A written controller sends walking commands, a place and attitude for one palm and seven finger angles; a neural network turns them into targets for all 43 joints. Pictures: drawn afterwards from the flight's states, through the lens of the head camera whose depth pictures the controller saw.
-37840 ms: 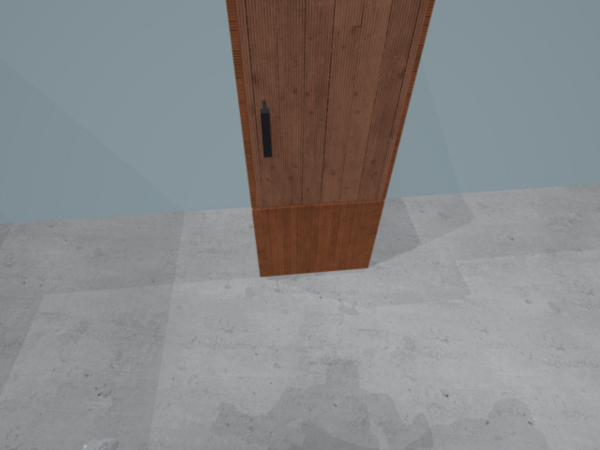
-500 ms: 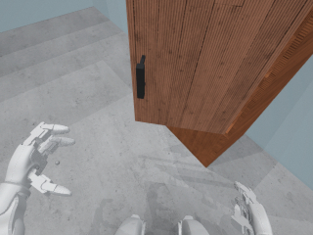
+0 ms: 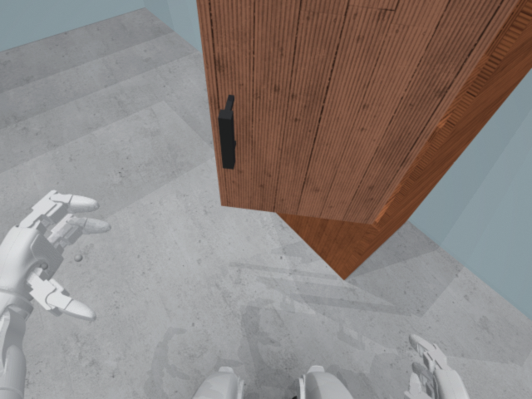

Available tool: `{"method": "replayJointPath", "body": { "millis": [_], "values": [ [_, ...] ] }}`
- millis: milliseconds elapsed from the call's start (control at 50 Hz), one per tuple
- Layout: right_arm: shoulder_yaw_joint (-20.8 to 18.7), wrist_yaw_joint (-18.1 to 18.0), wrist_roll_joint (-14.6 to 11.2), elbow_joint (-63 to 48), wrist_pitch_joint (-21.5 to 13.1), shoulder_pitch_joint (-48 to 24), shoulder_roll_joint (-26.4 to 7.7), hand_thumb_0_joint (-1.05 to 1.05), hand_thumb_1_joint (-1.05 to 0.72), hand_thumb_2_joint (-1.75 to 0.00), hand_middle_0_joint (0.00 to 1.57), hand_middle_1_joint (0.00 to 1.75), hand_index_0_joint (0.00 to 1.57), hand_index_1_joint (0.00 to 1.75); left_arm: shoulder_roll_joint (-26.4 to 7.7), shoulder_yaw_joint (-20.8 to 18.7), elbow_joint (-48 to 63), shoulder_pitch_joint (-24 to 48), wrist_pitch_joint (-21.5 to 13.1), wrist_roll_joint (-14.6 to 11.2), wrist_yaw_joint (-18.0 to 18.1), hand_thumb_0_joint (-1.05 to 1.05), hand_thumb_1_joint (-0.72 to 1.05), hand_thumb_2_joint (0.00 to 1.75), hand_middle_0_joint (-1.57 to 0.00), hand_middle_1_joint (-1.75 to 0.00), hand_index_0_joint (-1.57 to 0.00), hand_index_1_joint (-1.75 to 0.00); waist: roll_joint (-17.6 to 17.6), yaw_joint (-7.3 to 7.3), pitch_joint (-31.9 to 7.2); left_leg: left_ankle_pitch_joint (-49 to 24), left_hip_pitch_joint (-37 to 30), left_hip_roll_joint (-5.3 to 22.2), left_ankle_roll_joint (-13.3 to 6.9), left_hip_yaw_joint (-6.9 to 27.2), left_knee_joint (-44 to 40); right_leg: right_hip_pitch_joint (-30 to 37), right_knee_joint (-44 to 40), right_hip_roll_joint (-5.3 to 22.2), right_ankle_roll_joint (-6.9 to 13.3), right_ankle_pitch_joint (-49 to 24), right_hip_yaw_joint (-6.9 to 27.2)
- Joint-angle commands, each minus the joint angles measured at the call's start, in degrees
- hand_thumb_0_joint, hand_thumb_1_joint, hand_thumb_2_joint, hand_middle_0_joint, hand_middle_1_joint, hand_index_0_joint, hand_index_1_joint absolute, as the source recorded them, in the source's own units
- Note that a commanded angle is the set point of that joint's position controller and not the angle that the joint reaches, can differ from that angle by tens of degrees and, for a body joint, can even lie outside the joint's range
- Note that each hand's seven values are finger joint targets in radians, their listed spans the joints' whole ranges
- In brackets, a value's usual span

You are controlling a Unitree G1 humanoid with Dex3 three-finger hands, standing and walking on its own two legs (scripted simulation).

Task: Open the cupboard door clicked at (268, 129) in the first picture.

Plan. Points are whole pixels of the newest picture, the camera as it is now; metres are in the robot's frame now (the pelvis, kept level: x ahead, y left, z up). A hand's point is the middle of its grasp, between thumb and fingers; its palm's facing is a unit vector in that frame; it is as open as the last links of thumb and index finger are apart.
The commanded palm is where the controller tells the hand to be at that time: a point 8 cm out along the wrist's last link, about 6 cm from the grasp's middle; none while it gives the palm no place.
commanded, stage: raise the hand with hooked fingers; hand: left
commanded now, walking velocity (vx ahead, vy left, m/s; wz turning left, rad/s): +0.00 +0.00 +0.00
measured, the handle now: (229, 133) +0.56 +0.10 +0.03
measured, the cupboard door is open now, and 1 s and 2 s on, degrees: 43 43 43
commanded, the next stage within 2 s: move the hooked fingers beside the handle in 0.30 s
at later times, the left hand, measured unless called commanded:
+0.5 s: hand (92, 258) +0.29 +0.25 +0.05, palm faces -0.06 -1.00 -0.04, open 14.0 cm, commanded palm +0.28 +0.30 +0.06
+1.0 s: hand (136, 211) +0.37 +0.22 +0.05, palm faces -0.09 -1.00 -0.02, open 14.0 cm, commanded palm +0.35 +0.27 +0.05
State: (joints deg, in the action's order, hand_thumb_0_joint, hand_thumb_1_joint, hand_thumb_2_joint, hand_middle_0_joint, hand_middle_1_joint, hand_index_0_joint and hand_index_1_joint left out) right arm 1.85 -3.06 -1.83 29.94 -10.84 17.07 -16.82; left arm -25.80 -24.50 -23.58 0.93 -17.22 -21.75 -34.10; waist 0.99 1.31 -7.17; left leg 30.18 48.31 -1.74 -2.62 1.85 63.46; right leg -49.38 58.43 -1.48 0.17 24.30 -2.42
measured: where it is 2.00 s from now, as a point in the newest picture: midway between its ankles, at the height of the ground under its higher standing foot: outside the picture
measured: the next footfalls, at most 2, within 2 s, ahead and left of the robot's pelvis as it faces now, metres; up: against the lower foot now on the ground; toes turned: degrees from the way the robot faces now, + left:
none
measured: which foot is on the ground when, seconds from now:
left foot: down 0.00-1.00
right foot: down 0.00-1.00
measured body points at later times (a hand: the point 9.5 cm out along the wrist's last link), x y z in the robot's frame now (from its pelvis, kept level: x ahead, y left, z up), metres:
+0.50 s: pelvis +0.00 -0.01 +0.00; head +0.07 +0.00 +0.44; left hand +0.29 +0.31 +0.06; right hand +0.17 -0.26 -0.08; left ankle +0.00 +0.08 -0.66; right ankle +0.04 -0.13 -0.66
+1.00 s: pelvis +0.00 -0.01 +0.00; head +0.09 +0.00 +0.44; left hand +0.36 +0.27 +0.06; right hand +0.12 -0.27 -0.10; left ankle +0.00 +0.09 -0.66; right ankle +0.04 -0.13 -0.66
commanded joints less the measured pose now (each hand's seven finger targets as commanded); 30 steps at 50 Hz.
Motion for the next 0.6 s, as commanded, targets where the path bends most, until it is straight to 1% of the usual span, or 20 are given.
{"method": "replayJointPath", "body": {
  "millis": [0,40,80,120,140,180,200,240,260,300,360,380,400,420,440,460,520,540,560,580],
  "values": [
    [-3.7,-0.7,-0.5,-8.2,-3.2,-1.1,-8.5,0.00,-0.90,-0.90,0.20,0.30,0.20,0.30,-14.7,-6.4,12.2,8.3,-4.2,-1.6,0.8,0.00,-0.50,0.30,-0.30,-1.20,-0.30,-1.20,5.9,-1.33,-15.7,-18.6,-9.2,1.3,3.0,2.1,-11.7,10.5,-5.9,-0.5,2.3,-6.8,-0.6],
    [-3.7,-0.8,-0.2,-8.3,-3.3,-1.1,-8.5,0.00,-0.90,-0.90,0.20,0.30,0.20,0.30,-15.3,-7.0,12.7,8.4,-4.4,-1.8,1.2,0.00,-0.50,0.30,-0.30,-1.20,-0.30,-1.20,6.4,-1.45,-15.5,-19.9,-9.0,1.2,3.0,2.1,-11.3,10.7,-5.6,-0.8,2.6,-7.7,-0.5],
    [-3.6,-0.7,-0.4,-8.3,-3.1,-0.9,-8.3,0.00,-0.90,-0.90,0.20,0.30,0.20,0.30,-14.7,-6.9,12.1,7.2,-4.6,-1.8,1.2,0.00,-0.50,0.30,-0.30,-1.20,-0.30,-1.20,5.5,-1.38,-16.2,-19.2,-8.9,1.2,2.8,1.8,-11.4,11.5,-6.0,-0.5,2.2,-7.8,-0.3],
    [-3.7,-0.8,-0.5,-8.1,-3.2,-1.1,-8.2,0.00,-0.90,-0.90,0.20,0.30,0.20,0.30,-14.3,-6.4,13.1,7.7,-5.0,-1.7,1.3,0.00,-0.50,0.30,-0.30,-1.20,-0.30,-1.20,5.8,-1.10,-16.6,-19.7,-9.0,1.3,2.6,1.7,-11.1,11.7,-5.9,-0.4,2.1,-8.6,-0.2],
    [-3.6,-0.9,-0.2,-8.1,-3.3,-0.9,-8.4,0.00,-0.90,-0.90,0.20,0.30,0.20,0.30,-14.6,-6.6,12.1,8.1,-4.8,-2.0,1.0,0.00,-0.50,0.30,-0.30,-1.20,-0.30,-1.20,4.3,-0.87,-16.3,-20.2,-8.1,1.3,2.4,1.6,-10.3,11.9,-5.6,-0.7,2.3,-9.5,0.0],
    [-3.4,-0.9,-0.5,-8.0,-3.0,-1.1,-8.2,0.00,-0.90,-0.90,0.20,0.30,0.20,0.30,-13.4,-5.7,10.3,7.9,-4.4,-2.0,0.6,0.00,-0.50,0.30,-0.30,-1.20,-0.30,-1.20,4.6,-0.75,-15.1,-17.5,-7.0,1.1,2.3,1.3,-10.7,11.8,-6.2,-0.5,2.0,-7.8,0.3],
    [-3.5,-1.0,-0.6,-8.0,-3.0,-1.3,-8.2,0.00,-0.90,-0.90,0.20,0.30,0.20,0.30,-13.2,-5.3,10.9,8.6,-4.4,-2.0,0.4,0.00,-0.50,0.30,-0.30,-1.20,-0.30,-1.20,3.9,-0.45,-15.2,-16.5,-6.8,1.2,2.0,1.3,-10.7,11.8,-6.4,-0.4,1.9,-7.2,0.4],
    [-3.4,-1.1,-0.5,-8.0,-3.0,-1.2,-8.4,0.00,-0.90,-0.90,0.20,0.30,0.20,0.30,-14.0,-5.6,10.2,9.2,-4.2,-1.9,0.1,0.00,-0.50,0.30,-0.30,-1.20,-0.30,-1.20,3.4,-0.56,-15.2,-17.3,-6.0,1.1,1.7,1.1,-9.9,12.4,-6.2,-0.5,2.2,-8.1,0.8],
    [-3.3,-1.1,-0.5,-7.9,-3.0,-1.2,-8.1,0.00,-0.90,-0.90,0.20,0.30,0.20,0.30,-13.9,-5.8,10.1,9.2,-4.1,-2.1,-0.1,0.00,-0.50,0.30,-0.30,-1.20,-0.30,-1.20,4.0,-0.61,-15.6,-17.2,-6.3,1.1,1.7,0.7,-9.9,12.7,-6.5,-0.4,2.0,-8.4,1.1],
    [-3.3,-1.2,-0.7,-8.0,-2.9,-1.4,-8.1,0.00,-0.90,-0.90,0.20,0.30,0.20,0.30,-13.3,-5.2,10.2,9.0,-4.0,-2.0,-0.2,0.00,-0.50,0.30,-0.30,-1.20,-0.30,-1.20,3.6,-0.46,-14.9,-16.3,-5.9,1.1,1.6,0.7,-10.0,12.6,-6.7,-0.2,1.8,-7.8,1.1],
    [-3.2,-1.2,-0.5,-8.1,-2.8,-1.3,-8.0,0.00,-0.90,-0.90,0.20,0.30,0.20,0.30,-14.0,-6.0,9.5,9.4,-3.9,-2.2,-0.3,0.00,-0.50,0.30,-0.30,-1.20,-0.30,-1.20,2.0,-0.57,-15.6,-16.5,-4.3,1.1,1.4,0.4,-9.0,13.7,-6.5,-0.3,1.8,-8.3,1.8],
    [-3.2,-1.3,-0.5,-8.1,-2.8,-1.5,-7.9,0.00,-0.90,-0.90,0.20,0.30,0.20,0.30,-13.9,-6.0,10.2,9.6,-4.2,-2.2,-0.2,0.00,-0.50,0.30,-0.30,-1.20,-0.30,-1.20,2.3,-0.63,-16.1,-16.7,-4.5,1.0,1.4,0.4,-8.9,14.0,-6.5,-0.2,1.8,-8.7,2.0],
    [-3.1,-1.3,-0.6,-8.0,-2.9,-1.7,-7.8,0.00,-0.90,-0.90,0.20,0.30,0.20,0.30,-13.5,-5.2,10.4,10.7,-4.3,-2.0,-0.1,0.00,-0.50,0.30,-0.30,-1.20,-0.30,-1.20,4.1,-0.41,-15.5,-15.9,-4.7,1.1,1.4,0.3,-8.9,13.0,-6.5,-0.1,1.8,-7.7,2.0],
    [-3.0,-1.4,-0.6,-7.8,-2.8,-1.9,-7.8,0.00,-0.90,-0.90,0.20,0.30,0.20,0.30,-13.2,-4.6,10.2,12.7,-4.3,-1.8,0.2,0.00,-0.50,0.30,-0.30,-1.20,-0.30,-1.20,4.3,-0.01,-14.4,-14.4,-4.2,1.1,1.4,0.4,-9.1,12.0,-6.7,-0.1,1.7,-6.0,1.8],
    [-3.1,-1.7,-0.4,-7.3,-2.8,-1.8,-8.1,0.00,-0.90,-0.90,0.20,0.30,0.20,0.30,-14.1,-4.7,10.0,16.4,-4.6,-1.6,0.4,0.00,-0.50,0.30,-0.30,-1.20,-0.30,-1.20,3.5,0.64,-14.2,-14.5,-3.7,1.3,1.3,0.6,-8.1,11.4,-6.1,-0.4,2.0,-6.1,2.1],
    [-3.0,-1.9,-0.5,-6.9,-2.7,-1.6,-8.1,0.00,-0.90,-0.90,0.20,0.30,0.20,0.30,-14.2,-4.3,8.7,17.9,-4.5,-1.1,0.5,0.00,-0.50,0.30,-0.30,-1.20,-0.30,-1.20,3.8,0.71,-14.3,-13.0,-3.7,1.3,1.3,0.6,-8.4,10.7,-6.4,-0.2,1.8,-4.6,2.3],
    [-3.0,-2.2,-0.6,-6.6,-2.7,-1.2,-8.1,0.00,-0.90,-0.90,0.20,0.30,0.20,0.30,-14.2,-4.1,6.8,19.3,-4.4,-0.4,1.0,0.00,-0.50,0.30,-0.30,-1.20,-0.30,-1.20,4.1,0.49,-15.8,-13.1,-4.0,1.2,1.3,0.6,-8.5,11.0,-6.2,0.1,1.8,-4.7,2.3],
    [-2.9,-2.2,-0.5,-6.7,-2.8,-1.2,-8.2,0.00,-0.90,-0.90,0.20,0.30,0.20,0.30,-14.2,-3.3,7.7,21.0,-4.5,-0.3,0.7,0.00,-0.50,0.30,-0.30,-1.20,-0.30,-1.20,4.9,0.50,-17.0,-14.9,-4.5,1.3,1.3,0.6,-8.0,11.3,-5.5,-0.1,2.1,-6.6,2.3],
    [-3.0,-2.1,-0.6,-6.6,-2.5,-0.8,-8.1,0.00,-0.90,-0.90,0.20,0.30,0.20,0.30,-14.6,-3.7,7.1,20.5,-4.2,-0.1,0.8,0.00,-0.50,0.30,-0.30,-1.20,-0.30,-1.20,4.4,0.08,-18.3,-15.7,-5.4,1.3,1.5,0.7,-8.5,12.0,-5.5,0.0,1.9,-7.6,2.1],
    [-3.0,-2.0,-0.6,-6.8,-2.5,-1.0,-8.0,0.00,-0.90,-0.90,0.20,0.30,0.20,0.30,-13.7,-2.6,7.9,20.6,-4.2,0.2,0.9,0.00,-0.50,0.30,-0.30,-1.20,-0.30,-1.20,5.8,0.01,-19.0,-16.7,-6.5,1.3,1.6,0.8,-8.9,11.9,-5.3,0.1,1.9,-8.4,1.8]
  ]
}}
